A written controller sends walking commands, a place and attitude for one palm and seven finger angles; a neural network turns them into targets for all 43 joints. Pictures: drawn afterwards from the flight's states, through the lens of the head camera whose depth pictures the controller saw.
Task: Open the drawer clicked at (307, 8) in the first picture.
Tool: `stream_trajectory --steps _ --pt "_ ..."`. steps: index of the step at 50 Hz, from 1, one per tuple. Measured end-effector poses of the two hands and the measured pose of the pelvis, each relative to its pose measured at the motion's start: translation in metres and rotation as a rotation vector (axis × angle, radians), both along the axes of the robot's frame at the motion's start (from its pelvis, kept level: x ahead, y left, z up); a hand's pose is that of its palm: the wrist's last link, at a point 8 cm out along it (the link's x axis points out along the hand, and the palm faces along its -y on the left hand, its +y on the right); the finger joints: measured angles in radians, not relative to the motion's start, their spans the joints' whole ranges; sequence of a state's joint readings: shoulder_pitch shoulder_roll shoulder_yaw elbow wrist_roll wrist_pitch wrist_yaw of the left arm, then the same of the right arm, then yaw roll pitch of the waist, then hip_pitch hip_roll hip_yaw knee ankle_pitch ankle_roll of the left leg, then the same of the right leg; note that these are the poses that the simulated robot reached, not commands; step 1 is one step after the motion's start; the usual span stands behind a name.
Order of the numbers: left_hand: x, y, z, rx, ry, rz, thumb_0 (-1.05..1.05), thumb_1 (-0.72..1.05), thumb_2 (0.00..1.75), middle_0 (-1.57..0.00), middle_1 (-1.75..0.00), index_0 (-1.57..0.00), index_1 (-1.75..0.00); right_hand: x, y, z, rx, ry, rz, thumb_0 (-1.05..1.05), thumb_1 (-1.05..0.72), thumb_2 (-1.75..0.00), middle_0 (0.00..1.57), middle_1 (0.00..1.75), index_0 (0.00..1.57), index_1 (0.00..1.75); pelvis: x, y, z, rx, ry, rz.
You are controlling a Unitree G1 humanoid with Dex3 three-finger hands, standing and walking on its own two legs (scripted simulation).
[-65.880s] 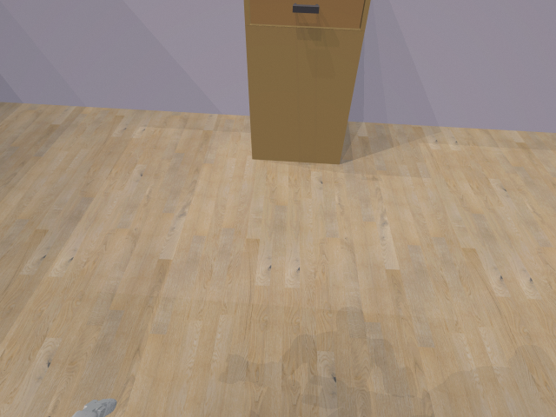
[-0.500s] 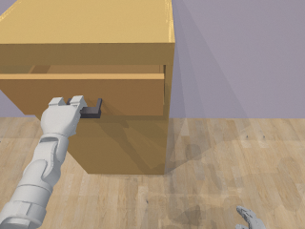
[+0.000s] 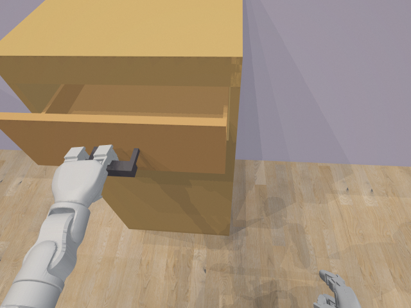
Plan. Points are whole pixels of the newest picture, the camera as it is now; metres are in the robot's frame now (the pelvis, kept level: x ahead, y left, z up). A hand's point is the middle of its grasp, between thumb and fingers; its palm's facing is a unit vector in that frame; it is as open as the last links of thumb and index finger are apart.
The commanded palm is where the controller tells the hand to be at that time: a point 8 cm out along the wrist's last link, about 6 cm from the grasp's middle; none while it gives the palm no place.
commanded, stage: pull the drawer open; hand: left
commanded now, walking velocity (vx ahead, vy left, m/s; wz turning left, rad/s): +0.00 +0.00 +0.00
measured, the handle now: (112, 159) +0.38 +0.23 +0.06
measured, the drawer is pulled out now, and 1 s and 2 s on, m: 0.10 0.23 0.30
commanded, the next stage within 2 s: none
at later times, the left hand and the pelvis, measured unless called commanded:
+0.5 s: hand (89, 202) +0.29 +0.26 +0.04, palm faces -0.02 -0.05 -1.00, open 6.0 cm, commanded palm +0.24 +0.26 +0.09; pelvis -0.03 +0.00 +0.00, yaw -3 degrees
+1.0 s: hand (70, 255) +0.20 +0.25 +0.04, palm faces +0.03 -0.06 -1.00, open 5.8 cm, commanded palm +0.17 +0.25 +0.09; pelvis -0.01 +0.00 +0.00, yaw +0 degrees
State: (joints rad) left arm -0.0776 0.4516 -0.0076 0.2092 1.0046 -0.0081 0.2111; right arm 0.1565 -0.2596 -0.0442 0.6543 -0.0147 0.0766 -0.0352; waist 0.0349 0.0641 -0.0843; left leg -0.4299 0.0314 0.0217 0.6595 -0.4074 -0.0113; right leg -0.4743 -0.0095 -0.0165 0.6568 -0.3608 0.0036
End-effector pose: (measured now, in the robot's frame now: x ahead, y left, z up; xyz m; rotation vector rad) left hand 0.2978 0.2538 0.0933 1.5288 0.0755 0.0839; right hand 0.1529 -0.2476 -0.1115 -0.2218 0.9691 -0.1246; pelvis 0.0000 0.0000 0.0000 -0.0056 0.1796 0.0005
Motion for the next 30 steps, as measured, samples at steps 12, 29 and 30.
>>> stream_trajectory --steps 12,29,30 --pt "0.002 -0.001 0.003 0.016 0.027 0.012 0.0 0.71 0.81 -0.33 -1.3 -0.34 -1.34 -0.025 -0.002 -0.003 0.004 0.001 -0.022 0.01 -0.9 -0.9 0.2 0.3 0.2 0.3 -0.021 -0.005 -0.001 0.007 -0.022 0.006" --pt "-0.045 0.003 0.0 -0.018 0.004 -0.027 0.0 0.74 0.79 -0.29 -1.31 -0.28 -1.3 -0.052 -0.011 0.009 -0.006 -0.035 -0.103 0.01 -0.9 -0.9 0.2 0.3 0.2 0.3 -0.022 0.006 0.001 0.006 -0.035 -0.049" --pt "-0.05 0.003 0.0 -0.019 0.001 -0.027 0.0 0.74 0.8 -0.29 -1.31 -0.28 -1.29 -0.048 -0.009 0.009 -0.004 -0.039 -0.096 0.01 -0.9 -0.9 0.2 0.3 0.2 0.3 -0.021 0.007 0.001 0.005 -0.035 -0.048"
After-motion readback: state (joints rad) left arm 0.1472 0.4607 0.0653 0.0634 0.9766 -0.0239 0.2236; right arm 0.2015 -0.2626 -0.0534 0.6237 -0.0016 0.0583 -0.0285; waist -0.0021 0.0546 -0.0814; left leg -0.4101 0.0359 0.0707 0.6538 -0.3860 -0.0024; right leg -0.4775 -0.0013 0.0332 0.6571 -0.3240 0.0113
